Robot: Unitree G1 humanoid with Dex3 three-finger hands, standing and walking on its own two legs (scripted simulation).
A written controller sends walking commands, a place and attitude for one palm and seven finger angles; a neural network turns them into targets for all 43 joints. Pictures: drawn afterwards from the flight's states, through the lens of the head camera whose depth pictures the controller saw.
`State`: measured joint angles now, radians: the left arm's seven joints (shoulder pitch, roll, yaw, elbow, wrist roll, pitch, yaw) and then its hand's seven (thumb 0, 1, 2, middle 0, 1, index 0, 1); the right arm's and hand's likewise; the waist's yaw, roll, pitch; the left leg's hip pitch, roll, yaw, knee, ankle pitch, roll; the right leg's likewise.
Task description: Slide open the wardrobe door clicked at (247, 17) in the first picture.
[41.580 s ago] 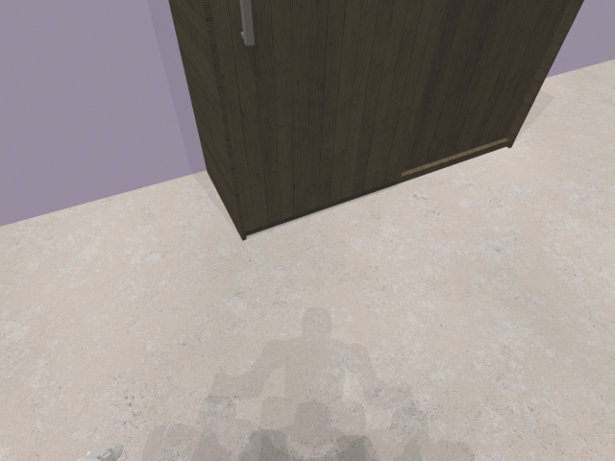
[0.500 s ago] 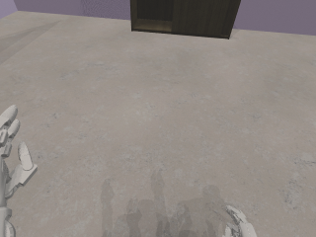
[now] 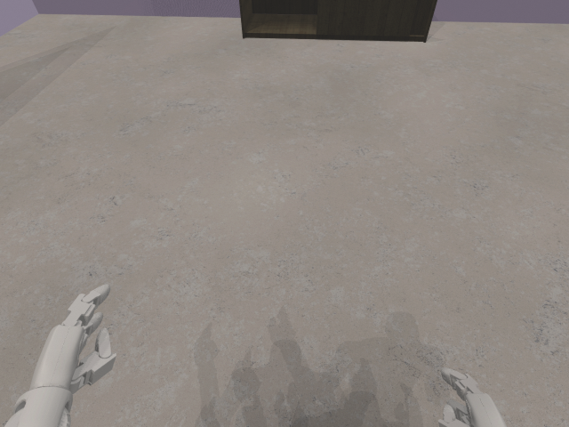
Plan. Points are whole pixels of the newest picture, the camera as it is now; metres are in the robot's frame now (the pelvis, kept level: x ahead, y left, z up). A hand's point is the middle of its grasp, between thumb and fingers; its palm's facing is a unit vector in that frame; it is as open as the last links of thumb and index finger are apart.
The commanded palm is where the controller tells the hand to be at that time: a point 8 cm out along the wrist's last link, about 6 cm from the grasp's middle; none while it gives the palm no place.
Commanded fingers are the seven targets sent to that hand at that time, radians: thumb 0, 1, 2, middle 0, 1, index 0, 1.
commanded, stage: let the arm hang, fingers relaxed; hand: left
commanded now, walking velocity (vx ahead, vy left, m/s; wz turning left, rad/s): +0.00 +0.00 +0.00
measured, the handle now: out of the picture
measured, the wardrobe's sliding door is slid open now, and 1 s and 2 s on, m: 0.67 0.67 0.67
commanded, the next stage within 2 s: look to check the result in 0.98 s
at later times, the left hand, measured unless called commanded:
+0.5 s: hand out of the picture -0.03 +0.18 -0.16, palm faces +0.00 -0.97 -0.24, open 7.3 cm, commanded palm none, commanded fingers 0.00 0.90 0.90 -0.20 -0.30 -0.20 -0.30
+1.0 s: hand out of the picture +0.02 +0.16 -0.16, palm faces +0.00 -0.98 -0.19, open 7.3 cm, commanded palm none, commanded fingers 0.00 0.90 0.90 -0.20 -0.30 -0.20 -0.30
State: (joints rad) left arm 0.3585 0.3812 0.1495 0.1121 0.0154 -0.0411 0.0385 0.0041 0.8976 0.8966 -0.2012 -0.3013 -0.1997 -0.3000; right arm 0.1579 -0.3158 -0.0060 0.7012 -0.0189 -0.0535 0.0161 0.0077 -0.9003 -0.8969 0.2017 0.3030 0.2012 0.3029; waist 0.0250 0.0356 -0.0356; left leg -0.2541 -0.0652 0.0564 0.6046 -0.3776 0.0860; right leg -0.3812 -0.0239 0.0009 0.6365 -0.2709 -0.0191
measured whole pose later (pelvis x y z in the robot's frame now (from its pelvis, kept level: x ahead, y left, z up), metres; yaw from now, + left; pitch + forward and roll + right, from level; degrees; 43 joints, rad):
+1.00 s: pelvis -0.02 -0.02 +0.02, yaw -1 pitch -2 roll +0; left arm 0.24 0.18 -0.01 1.08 0.01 0.00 0.02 0.01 0.92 0.90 -0.20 -0.30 -0.20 -0.30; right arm 0.33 -0.17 0.00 1.07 -0.03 -0.01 -0.03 0.00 -0.91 -0.90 0.20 0.30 0.20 0.30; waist 0.00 -0.01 0.02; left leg -0.13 -0.05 0.06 0.42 -0.27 0.06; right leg -0.24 0.01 0.03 0.43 -0.15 0.00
